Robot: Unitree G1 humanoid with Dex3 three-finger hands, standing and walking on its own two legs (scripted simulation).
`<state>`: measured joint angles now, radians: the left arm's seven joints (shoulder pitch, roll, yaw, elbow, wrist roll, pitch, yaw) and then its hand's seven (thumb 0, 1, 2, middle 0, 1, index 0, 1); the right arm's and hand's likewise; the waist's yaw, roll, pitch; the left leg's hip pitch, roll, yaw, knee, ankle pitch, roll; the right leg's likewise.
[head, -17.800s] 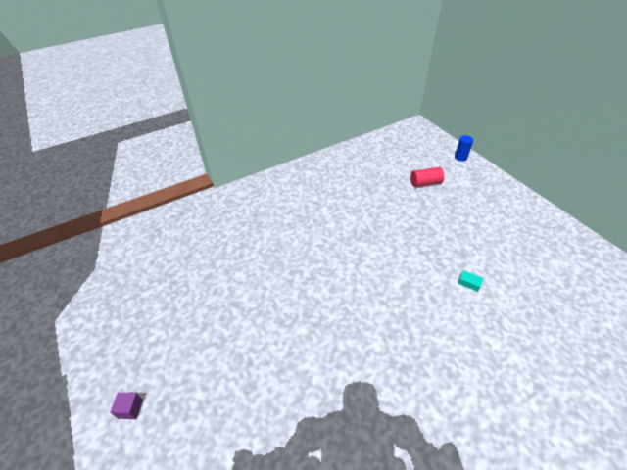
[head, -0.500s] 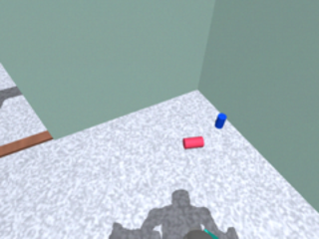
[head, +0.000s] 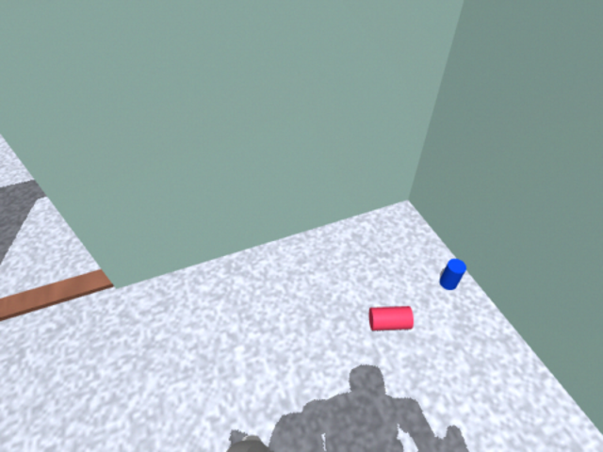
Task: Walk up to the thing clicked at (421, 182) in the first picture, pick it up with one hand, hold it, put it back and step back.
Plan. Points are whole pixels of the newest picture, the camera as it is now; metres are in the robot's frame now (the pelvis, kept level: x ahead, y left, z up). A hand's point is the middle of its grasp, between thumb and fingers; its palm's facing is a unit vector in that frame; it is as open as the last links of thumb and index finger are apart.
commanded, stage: walk up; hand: right
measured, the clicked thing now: (390, 318) +0.68 -0.27 -0.73
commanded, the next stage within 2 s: none
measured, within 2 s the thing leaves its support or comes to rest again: neither
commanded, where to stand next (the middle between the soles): +0.29 -0.02 m, yaw +0 degrees
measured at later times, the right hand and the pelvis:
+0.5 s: hand out of the picture +0.16 -0.31 -0.15, palm faces -0.01 +0.92 -0.38, open 7.4 cm; pelvis +0.13 -0.03 -0.01, yaw -1 degrees
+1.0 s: hand (511, 392) +0.26 -0.31 -0.16, palm faces -0.08 +0.93 -0.37, open 7.4 cm; pelvis +0.17 -0.05 -0.02, yaw +2 degrees
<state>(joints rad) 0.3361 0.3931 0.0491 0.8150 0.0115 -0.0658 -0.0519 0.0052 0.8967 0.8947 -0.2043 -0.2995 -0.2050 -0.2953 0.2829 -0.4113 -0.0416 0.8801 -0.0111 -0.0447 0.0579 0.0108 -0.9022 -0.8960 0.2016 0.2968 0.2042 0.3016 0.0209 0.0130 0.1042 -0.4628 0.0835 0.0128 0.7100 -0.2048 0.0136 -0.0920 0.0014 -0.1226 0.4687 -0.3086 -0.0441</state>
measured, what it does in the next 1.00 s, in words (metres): walks ahead: left foot, then right foot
